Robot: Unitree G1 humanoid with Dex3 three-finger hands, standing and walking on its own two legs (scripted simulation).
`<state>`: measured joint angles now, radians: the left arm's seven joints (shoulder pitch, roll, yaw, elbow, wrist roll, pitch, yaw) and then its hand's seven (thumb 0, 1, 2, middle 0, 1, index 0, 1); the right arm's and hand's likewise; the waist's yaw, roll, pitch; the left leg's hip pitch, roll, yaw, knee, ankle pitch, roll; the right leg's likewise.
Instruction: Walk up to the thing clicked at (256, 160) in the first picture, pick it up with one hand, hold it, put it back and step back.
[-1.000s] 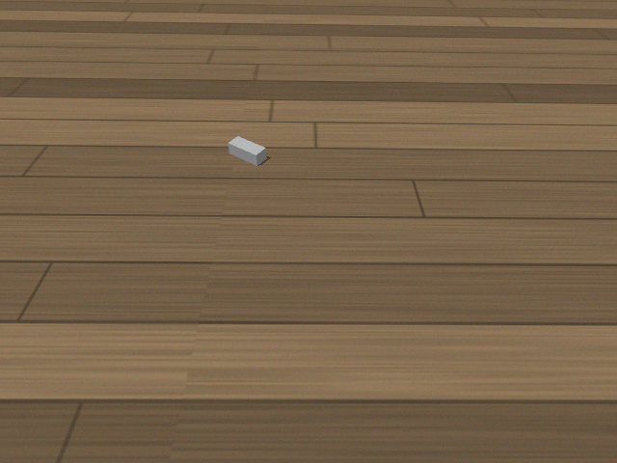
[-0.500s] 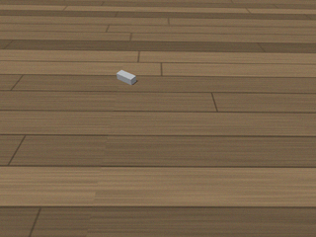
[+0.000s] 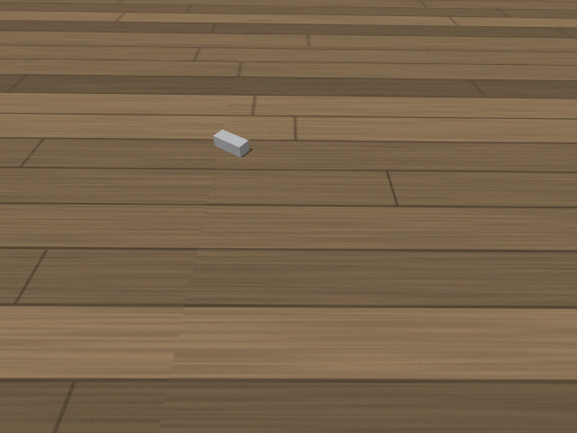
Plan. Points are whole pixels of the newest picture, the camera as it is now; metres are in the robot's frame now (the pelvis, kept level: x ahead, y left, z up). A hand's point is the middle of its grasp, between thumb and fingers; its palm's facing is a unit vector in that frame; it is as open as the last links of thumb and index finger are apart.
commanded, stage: stand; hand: left
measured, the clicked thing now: (231, 143) +1.81 +0.31 -0.75
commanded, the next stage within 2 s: walk up in 0.12 s
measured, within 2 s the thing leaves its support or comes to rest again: neither
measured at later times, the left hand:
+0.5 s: hand out of the picture +0.12 +0.39 -0.16, palm faces -0.13 -0.89 -0.44, open 7.4 cm
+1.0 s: hand (139, 255) +0.51 +0.31 -0.13, palm faces -0.26 -0.85 -0.45, open 7.4 cm
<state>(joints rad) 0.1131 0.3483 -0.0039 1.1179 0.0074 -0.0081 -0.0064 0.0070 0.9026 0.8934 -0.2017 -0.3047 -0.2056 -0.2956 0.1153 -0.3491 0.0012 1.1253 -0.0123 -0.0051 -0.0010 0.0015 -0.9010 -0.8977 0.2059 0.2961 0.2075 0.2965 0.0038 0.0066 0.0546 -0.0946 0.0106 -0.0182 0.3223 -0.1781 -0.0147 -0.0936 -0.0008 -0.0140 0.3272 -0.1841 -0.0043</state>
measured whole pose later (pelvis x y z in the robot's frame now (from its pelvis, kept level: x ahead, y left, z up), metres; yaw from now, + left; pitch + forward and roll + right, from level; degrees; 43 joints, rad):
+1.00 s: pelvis +0.30 +0.09 -0.03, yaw -17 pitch -3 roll -1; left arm 0.16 0.40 0.06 0.88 -0.01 -0.09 -0.02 0.00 0.90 0.89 -0.20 -0.30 -0.21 -0.30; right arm 0.33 -0.41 -0.08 0.92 -0.04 0.01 0.08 0.01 -0.90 -0.90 0.20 0.30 0.21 0.30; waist -0.03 0.10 0.06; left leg -0.25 0.03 0.02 1.10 -0.48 0.01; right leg -0.35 -0.03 -0.09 0.67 -0.26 -0.04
